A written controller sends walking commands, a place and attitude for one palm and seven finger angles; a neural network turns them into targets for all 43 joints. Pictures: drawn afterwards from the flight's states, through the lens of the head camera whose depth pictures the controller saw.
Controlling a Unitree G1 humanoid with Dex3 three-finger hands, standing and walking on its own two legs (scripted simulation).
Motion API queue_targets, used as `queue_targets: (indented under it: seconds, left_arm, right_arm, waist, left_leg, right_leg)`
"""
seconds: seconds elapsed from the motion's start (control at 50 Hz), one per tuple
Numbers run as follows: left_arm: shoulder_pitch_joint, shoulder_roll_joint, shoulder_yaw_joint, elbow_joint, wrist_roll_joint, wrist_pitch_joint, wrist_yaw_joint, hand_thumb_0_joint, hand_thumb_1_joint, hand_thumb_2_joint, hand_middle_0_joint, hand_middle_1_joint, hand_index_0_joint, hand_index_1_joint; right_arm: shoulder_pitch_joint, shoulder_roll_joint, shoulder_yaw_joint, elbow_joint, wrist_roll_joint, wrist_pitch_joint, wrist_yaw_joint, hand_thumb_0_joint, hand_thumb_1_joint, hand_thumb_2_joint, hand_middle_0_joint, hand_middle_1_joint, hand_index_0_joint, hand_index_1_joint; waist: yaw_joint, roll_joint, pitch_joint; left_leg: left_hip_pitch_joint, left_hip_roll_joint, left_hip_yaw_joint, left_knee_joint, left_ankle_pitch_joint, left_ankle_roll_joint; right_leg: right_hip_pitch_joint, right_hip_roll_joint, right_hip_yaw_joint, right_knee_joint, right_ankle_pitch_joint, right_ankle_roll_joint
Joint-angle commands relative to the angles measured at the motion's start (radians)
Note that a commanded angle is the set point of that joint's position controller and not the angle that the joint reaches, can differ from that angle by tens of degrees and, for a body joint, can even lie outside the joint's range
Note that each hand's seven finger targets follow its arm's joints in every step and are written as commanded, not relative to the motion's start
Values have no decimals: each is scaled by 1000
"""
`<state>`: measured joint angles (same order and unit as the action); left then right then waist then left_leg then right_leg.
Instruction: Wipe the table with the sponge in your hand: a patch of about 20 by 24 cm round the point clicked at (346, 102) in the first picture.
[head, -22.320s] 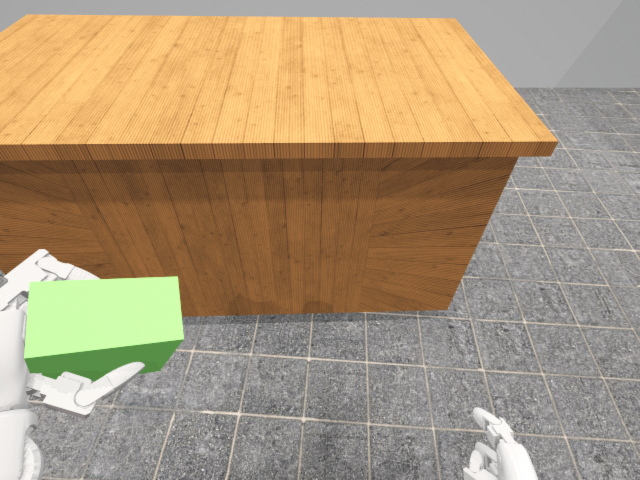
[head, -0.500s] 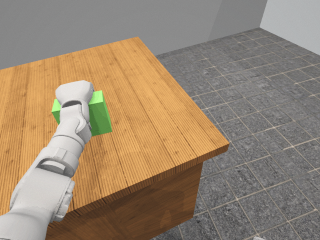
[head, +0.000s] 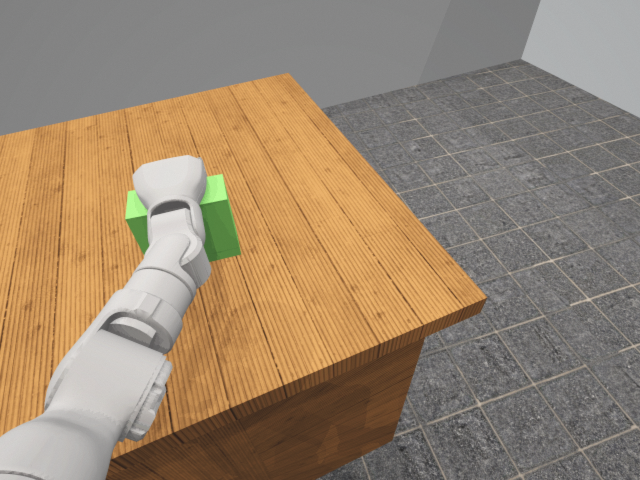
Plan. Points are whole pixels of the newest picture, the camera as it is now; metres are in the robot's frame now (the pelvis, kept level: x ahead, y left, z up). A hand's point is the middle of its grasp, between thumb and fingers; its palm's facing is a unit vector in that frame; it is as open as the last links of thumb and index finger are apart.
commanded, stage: wipe back along the third lane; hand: left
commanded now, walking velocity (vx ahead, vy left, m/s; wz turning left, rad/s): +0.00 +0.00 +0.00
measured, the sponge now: (191, 233) +0.44 +0.21 +0.08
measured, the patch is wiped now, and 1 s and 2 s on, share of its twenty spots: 1.00 1.00 1.00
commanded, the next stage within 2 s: slide back across to the middle lane in 1.36 s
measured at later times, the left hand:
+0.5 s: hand (194, 233) +0.40 +0.18 +0.12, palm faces +0.06 -0.01 -1.00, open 10.1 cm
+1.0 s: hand (206, 265) +0.34 +0.15 +0.12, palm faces +0.10 -0.04 -0.99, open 10.1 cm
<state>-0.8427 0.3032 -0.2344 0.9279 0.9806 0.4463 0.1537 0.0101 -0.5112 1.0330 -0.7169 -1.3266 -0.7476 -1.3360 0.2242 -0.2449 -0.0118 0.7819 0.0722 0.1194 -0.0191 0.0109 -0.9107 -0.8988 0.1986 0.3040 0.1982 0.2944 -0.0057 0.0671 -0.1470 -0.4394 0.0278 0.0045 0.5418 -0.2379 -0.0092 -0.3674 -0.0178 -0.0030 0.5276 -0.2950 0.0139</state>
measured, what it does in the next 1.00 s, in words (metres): stands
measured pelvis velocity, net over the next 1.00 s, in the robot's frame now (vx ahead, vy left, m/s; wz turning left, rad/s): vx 0.01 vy -0.03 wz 0.02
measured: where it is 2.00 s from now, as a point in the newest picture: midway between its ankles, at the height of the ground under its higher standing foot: outside the picture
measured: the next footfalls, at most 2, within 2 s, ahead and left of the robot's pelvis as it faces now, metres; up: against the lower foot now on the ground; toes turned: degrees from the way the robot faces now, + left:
none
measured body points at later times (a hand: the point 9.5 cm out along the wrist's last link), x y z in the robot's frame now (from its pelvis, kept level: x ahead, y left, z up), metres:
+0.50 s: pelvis +0.02 -0.01 +0.00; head +0.01 -0.05 +0.45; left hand +0.39 +0.18 +0.17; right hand +0.27 -0.21 -0.09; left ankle +0.02 +0.13 -0.73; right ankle -0.02 -0.13 -0.73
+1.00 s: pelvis +0.01 -0.03 +0.00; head -0.03 -0.08 +0.44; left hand +0.33 +0.15 +0.17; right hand +0.24 -0.23 -0.09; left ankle +0.02 +0.13 -0.73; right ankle -0.02 -0.13 -0.73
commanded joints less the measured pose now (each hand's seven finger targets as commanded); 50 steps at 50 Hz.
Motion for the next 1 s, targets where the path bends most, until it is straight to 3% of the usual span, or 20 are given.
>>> queue_targets:
  seconds: [0.0,0.06,0.1,0.16,0.2,0.24,0.34,0.4,0.46,0.5,0.54,0.56,0.6,0.66,0.72,0.8,0.86,0.88,0.98]
  left_arm:
    - [-224,31,-23,-117,-5,56,-36,0,100,1300,-1200,-1600,-1200,-1600]
    - [-199,-46,-68,-210,-30,81,-60,0,100,1300,-1200,-1600,-1200,-1600]
    - [-158,4,-45,-221,-18,104,-69,0,100,1300,-1200,-1600,-1200,-1600]
    - [-132,-18,-62,-299,-23,122,-93,0,100,1300,-1200,-1600,-1200,-1600]
    - [-58,-14,-65,-336,-18,137,-101,0,100,1300,-1200,-1600,-1200,-1600]
    - [-43,-49,-104,-392,-16,149,-115,0,100,1300,-1200,-1600,-1200,-1600]
    - [-6,-72,-135,-495,-19,174,-139,0,100,1300,-1200,-1600,-1200,-1600]
    - [56,-75,-140,-569,-21,178,-150,0,100,1300,-1200,-1600,-1200,-1600]
    - [85,-97,-147,-630,-32,183,-162,0,100,1300,-1200,-1600,-1200,-1600]
    - [170,-52,-123,-653,-26,188,-163,0,100,1300,-1200,-1600,-1200,-1600]
    - [190,-62,-141,-705,-30,199,-169,0,100,1300,-1200,-1600,-1200,-1600]
    - [178,-75,-138,-731,-43,201,-174,0,100,1300,-1200,-1600,-1200,-1600]
    - [259,-28,-107,-748,-36,212,-170,0,100,1300,-1200,-1600,-1200,-1600]
    - [267,-30,-107,-800,-41,225,-178,0,100,1300,-1200,-1600,-1200,-1600]
    - [292,-25,-123,-805,-27,239,-177,0,100,1300,-1200,-1600,-1200,-1600]
    - [313,23,-84,-813,-28,243,-179,0,100,1300,-1200,-1600,-1200,-1600]
    - [339,24,-78,-845,-24,243,-183,0,100,1300,-1200,-1600,-1200,-1600]
    - [333,-11,-117,-839,-25,243,-182,0,100,1300,-1200,-1600,-1200,-1600]
    - [371,-26,-130,-864,-26,233,-180,0,100,1300,-1200,-1600,-1200,-1600]
  right_arm:
    - [-168,-129,-26,-157,5,-35,6,0,-900,-900,200,300,200,300]
    - [-215,-114,-21,-192,9,-35,12,0,-900,-900,200,300,200,300]
    - [-216,-126,-21,-184,7,-23,13,0,-900,-900,200,300,200,300]
    - [-256,-118,-12,-214,13,-12,17,0,-900,-900,200,300,200,300]
    - [-261,-120,-11,-221,10,-4,26,0,-900,-900,200,300,200,300]
    - [-289,-117,-7,-237,14,5,32,0,-900,-900,200,300,200,300]
    - [-330,-110,-1,-256,19,19,43,0,-900,-900,200,300,200,300]
    - [-350,-107,3,-272,19,22,49,0,-900,-900,200,300,200,300]
    - [-377,-100,5,-287,21,25,55,0,-900,-900,200,300,200,300]
    - [-379,-107,7,-282,19,27,59,0,-900,-900,200,300,200,300]
    - [-400,-101,12,-290,22,27,61,0,-900,-900,200,300,200,300]
    - [-405,-99,13,-300,23,26,61,0,-900,-900,200,300,200,300]
    - [-405,-104,12,-296,23,22,62,0,-900,-900,200,300,200,300]
    - [-427,-99,16,-306,25,18,61,0,-900,-900,200,300,200,300]
    - [-427,-102,19,-300,28,11,62,0,-900,-900,200,300,200,300]
    - [-431,-103,18,-297,29,2,55,0,-900,-900,200,300,200,300]
    - [-447,-101,20,-311,29,-3,54,0,-900,-900,200,300,200,300]
    - [-445,-99,20,-308,32,-5,55,0,-900,-900,200,300,200,300]
    - [-452,-96,15,-316,33,-18,60,0,-900,-900,200,300,200,300]
  waist:
    - [14,-91,-184]
    - [21,-121,-211]
    - [24,-127,-206]
    - [30,-147,-201]
    - [41,-118,-202]
    - [37,-132,-187]
    - [40,-133,-173]
    - [53,-123,-196]
    - [54,-154,-199]
    - [66,-155,-193]
    - [67,-153,-173]
    - [65,-183,-176]
    - [79,-164,-172]
    - [79,-194,-158]
    - [81,-173,-142]
    - [85,-185,-118]
    - [95,-168,-120]
    - [85,-167,-113]
    - [92,-168,-99]
  left_leg:
    - [213,-29,9,-54,182,43]
    - [229,-31,1,-50,219,47]
    - [239,-32,5,-40,226,46]
    - [235,-32,3,-37,257,47]
    - [248,-37,7,-24,288,47]
    - [247,-38,11,-20,297,46]
    - [259,-37,9,-10,316,46]
    - [271,-41,11,4,359,46]
    - [262,-41,13,12,386,46]
    - [262,-44,21,15,383,44]
    - [254,-46,28,10,367,44]
    - [249,-44,25,8,376,46]
    - [252,-48,34,12,369,44]
    - [242,-46,33,-1,341,45]
    - [240,-49,40,-4,301,43]
    - [233,-49,45,-8,260,44]
    - [232,-49,36,-17,241,43]
    - [236,-50,41,-18,229,44]
    - [239,-51,40,-22,192,46]
  right_leg:
    - [23,59,-75,-69,213,-66]
    - [48,59,-80,-63,248,-68]
    - [58,58,-79,-60,260,-67]
    - [81,54,-82,-54,301,-69]
    - [97,52,-84,-42,344,-72]
    - [100,50,-85,-40,366,-72]
    - [107,48,-86,-29,397,-76]
    - [137,44,-84,-14,457,-79]
    - [162,41,-82,-5,513,-77]
    - [176,39,-80,0,531,-75]
    - [178,37,-75,-7,531,-71]
    - [191,38,-78,-5,546,-71]
    - [198,38,-70,-3,548,-68]
    - [198,38,-67,-12,517,-64]
    - [181,39,-63,-13,464,-62]
    - [172,38,-55,-25,413,-56]
    - [168,42,-47,-32,369,-60]
    - [160,41,-53,-28,349,-57]
    - [145,43,-50,-39,284,-57]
